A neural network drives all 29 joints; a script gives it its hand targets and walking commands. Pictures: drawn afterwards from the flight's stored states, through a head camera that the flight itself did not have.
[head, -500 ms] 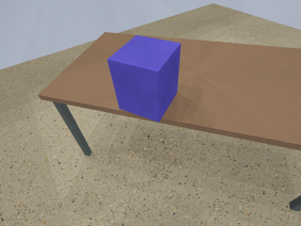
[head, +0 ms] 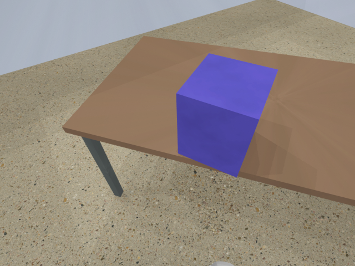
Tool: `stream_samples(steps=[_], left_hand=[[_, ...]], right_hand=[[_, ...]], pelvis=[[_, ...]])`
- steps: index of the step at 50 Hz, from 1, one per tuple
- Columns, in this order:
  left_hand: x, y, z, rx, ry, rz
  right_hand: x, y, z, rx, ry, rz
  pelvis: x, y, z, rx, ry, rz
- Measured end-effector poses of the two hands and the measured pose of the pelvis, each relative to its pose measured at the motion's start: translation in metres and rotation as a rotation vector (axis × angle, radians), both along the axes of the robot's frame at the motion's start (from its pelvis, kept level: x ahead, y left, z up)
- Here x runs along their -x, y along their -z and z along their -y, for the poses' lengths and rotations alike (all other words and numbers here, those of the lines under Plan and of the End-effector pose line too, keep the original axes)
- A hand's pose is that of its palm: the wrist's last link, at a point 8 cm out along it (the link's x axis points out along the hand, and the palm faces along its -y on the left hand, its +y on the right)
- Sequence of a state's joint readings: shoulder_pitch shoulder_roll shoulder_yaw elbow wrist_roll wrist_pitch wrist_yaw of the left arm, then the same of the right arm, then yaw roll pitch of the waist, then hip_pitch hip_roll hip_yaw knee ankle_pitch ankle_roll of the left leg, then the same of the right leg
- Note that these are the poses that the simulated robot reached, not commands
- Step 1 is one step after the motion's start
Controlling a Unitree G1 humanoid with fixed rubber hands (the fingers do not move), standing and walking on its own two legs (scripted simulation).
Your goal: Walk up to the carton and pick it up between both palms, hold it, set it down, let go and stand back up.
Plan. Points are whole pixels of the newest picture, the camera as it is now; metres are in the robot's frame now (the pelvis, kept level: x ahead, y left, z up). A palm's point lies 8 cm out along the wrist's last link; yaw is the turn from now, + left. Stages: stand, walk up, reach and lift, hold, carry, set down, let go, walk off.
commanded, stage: walk up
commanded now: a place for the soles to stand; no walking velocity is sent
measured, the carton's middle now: (222, 115) +0.53 -0.14 +0.02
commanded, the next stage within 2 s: none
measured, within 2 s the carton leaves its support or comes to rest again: neither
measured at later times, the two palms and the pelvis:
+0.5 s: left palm (46, 245) +0.21 +0.32 -0.08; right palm (260, 260) +0.17 -0.18 -0.10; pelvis +0.08 +0.07 +0.01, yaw -5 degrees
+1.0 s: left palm (54, 238) +0.22 +0.30 -0.07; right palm out of the picture +0.11 -0.21 -0.10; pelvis +0.07 +0.07 +0.02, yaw -11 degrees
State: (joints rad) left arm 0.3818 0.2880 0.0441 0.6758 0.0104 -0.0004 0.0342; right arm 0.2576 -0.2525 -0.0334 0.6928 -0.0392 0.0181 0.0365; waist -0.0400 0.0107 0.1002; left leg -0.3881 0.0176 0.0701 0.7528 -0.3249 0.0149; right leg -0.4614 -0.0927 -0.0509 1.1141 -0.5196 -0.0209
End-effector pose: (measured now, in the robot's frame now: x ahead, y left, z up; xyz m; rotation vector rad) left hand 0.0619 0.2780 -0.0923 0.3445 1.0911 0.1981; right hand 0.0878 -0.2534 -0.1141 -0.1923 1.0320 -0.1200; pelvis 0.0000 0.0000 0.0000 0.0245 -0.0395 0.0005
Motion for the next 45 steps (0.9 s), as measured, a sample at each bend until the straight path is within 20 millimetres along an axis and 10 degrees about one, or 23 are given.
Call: stream_samples(steps=[7, 20, 32, 45], left_hand=[[-0.078, -0.017, 0.012, 0.02, 0.089, 0.146], [-0.131, -0.011, -0.035, 0.055, 0.109, 0.088], [-0.162, -0.018, -0.034, 0.078, 0.164, 0.127], [-0.158, -0.024, -0.017, 0.071, 0.214, 0.113]], right_hand=[[-0.002, 0.02, -0.012, -0.024, 0.025, -0.118], [-0.07, -0.008, -0.069, -0.024, 0.049, 0.019], [-0.088, -0.026, -0.058, 0.013, 0.078, 0.07], [-0.047, -0.018, -0.036, 0.016, 0.158, 0.036]], pelvis=[[-0.033, 0.0, -0.018, 0.019, 0.02, -0.004], [-0.072, -0.009, -0.064, 0.006, 0.071, -0.016], [-0.077, -0.015, -0.071, 0.016, 0.127, -0.018], [-0.072, -0.015, -0.063, 0.0, 0.175, -0.01]])
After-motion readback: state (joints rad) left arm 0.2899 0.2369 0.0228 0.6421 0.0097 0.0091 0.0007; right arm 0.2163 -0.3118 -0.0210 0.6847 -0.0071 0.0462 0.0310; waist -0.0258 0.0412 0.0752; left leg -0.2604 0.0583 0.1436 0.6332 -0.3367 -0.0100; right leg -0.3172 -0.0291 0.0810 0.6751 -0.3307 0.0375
